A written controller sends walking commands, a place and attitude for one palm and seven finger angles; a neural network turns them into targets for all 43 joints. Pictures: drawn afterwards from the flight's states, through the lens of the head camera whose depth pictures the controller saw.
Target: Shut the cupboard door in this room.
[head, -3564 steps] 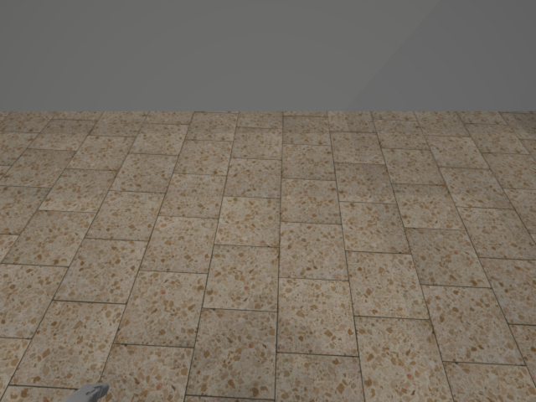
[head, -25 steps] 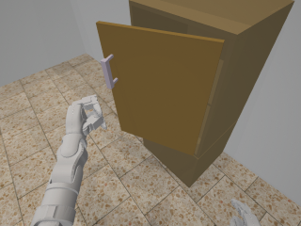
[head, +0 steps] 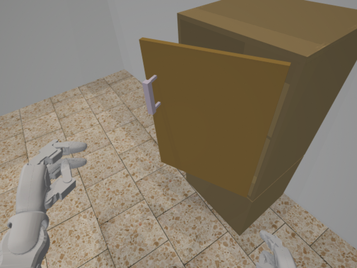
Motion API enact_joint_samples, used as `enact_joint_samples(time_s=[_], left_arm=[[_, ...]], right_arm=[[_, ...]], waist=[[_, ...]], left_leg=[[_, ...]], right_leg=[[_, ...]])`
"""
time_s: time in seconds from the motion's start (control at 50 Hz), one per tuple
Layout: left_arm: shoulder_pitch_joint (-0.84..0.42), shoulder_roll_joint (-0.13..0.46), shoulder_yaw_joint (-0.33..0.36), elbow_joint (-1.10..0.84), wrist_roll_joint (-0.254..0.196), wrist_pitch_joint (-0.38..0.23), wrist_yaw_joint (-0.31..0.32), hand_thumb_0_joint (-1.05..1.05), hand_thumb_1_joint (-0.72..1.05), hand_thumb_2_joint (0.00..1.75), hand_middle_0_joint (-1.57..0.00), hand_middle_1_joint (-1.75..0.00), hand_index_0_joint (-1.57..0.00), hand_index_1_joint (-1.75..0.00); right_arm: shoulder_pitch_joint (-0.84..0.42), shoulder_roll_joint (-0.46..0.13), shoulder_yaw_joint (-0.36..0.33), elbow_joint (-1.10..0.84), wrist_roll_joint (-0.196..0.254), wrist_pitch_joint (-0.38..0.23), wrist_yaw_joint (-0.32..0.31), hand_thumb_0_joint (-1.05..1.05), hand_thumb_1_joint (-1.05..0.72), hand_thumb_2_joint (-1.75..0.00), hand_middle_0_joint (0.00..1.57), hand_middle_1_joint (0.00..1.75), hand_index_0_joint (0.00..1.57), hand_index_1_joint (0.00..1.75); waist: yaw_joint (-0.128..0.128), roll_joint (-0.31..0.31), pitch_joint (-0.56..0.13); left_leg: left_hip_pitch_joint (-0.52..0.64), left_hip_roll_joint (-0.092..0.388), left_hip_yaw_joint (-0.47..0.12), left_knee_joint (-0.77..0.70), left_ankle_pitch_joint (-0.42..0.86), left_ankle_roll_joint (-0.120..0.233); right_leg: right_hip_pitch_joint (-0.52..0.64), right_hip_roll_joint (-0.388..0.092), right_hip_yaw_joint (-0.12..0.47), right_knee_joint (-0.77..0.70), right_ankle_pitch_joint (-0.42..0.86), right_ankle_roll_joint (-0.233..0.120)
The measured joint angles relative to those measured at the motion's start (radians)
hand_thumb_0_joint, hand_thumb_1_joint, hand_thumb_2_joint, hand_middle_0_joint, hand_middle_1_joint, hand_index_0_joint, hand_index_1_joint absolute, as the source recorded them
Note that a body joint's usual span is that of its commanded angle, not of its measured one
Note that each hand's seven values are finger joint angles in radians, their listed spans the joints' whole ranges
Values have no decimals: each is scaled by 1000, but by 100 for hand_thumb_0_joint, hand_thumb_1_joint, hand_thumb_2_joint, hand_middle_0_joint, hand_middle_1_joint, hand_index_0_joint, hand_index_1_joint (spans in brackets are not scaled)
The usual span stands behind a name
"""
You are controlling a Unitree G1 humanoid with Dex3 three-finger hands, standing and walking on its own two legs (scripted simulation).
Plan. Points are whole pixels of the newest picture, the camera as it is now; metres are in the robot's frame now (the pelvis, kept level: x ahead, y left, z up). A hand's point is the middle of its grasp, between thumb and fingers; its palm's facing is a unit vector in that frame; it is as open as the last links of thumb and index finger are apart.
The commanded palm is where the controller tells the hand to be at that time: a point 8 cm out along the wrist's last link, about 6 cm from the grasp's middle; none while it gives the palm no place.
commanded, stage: draw the hand back to the body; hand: left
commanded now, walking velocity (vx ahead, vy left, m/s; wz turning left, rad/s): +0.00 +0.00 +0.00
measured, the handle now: (152, 94) +0.62 +0.16 +0.06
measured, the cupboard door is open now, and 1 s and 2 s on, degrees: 24 24 24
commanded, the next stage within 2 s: step back with the hand held close in 0.54 s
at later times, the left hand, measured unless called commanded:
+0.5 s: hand (41, 196) +0.19 +0.26 +0.16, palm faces +0.44 -0.81 -0.39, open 7.4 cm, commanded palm +0.14 +0.30 +0.17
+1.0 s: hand (35, 197) +0.19 +0.27 +0.15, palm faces +0.37 -0.79 -0.49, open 7.4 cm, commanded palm +0.13 +0.31 +0.17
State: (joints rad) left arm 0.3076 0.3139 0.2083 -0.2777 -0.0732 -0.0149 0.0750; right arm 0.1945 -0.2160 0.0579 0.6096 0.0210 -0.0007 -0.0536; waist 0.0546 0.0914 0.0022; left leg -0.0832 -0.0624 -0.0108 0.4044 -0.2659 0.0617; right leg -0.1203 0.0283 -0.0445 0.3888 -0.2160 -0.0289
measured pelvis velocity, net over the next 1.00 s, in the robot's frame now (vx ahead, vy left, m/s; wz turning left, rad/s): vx -0.02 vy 0.01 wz -0.01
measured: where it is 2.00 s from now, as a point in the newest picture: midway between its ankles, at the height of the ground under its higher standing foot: outside the picture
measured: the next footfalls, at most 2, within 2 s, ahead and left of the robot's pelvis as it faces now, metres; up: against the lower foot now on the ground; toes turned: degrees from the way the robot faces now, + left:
none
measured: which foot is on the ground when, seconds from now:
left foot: down 0.00-1.00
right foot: down 0.00-1.00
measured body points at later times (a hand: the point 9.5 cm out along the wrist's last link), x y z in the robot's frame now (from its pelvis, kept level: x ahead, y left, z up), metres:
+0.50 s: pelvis +0.00 +0.00 +0.00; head -0.03 -0.03 +0.45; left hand +0.16 +0.30 +0.18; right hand +0.19 -0.22 -0.09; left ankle -0.03 +0.08 -0.74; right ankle +0.00 -0.10 -0.74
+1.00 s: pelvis -0.02 +0.01 -0.01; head -0.01 +0.00 +0.44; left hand +0.16 +0.31 +0.18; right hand +0.15 -0.25 -0.10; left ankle -0.03 +0.08 -0.74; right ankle +0.00 -0.10 -0.74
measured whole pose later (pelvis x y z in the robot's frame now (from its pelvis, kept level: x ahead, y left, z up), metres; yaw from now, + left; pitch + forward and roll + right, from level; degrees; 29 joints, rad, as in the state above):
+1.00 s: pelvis -0.02 +0.01 -0.01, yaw -1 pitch +2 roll +0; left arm 0.55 0.42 0.40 -0.44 -0.08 -0.14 0.11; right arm 0.19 -0.26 -0.03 0.58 0.03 0.04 -0.08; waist 0.00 0.05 -0.03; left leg -0.27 -0.08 0.02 0.54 -0.30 0.08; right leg -0.32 0.01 -0.03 0.55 -0.25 -0.01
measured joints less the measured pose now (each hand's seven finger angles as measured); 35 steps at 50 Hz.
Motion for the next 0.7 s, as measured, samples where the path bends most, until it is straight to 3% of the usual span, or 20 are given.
enact_joint_samples(time_s=[0.22,0.36,0.7], left_arm=[[181,55,147,-113,-8,-26,17,2,89,90,-37,-47,-37,-47],[153,22,129,-106,-2,-34,32,2,89,90,-25,-35,-25,-35],[158,39,138,-111,-11,-40,19,2,89,90,-21,-30,-21,-31]], right_arm=[[19,-23,-39,13,7,-39,-7,2,-91,-90,20,30,20,30],[7,-31,-42,22,6,-69,-15,2,-91,-90,20,30,20,30],[10,-9,-29,12,4,-70,-10,1,-91,-90,20,30,20,30]], waist=[[8,2,-14],[20,-3,-6],[4,-8,-11]], left_leg=[[-6,1,4,16,-12,2],[-14,-4,-3,24,-8,4],[-20,10,4,28,-11,-4]], right_leg=[[-4,2,3,8,-6,3],[-11,-5,-5,22,-9,4],[-15,10,2,14,-2,-5]])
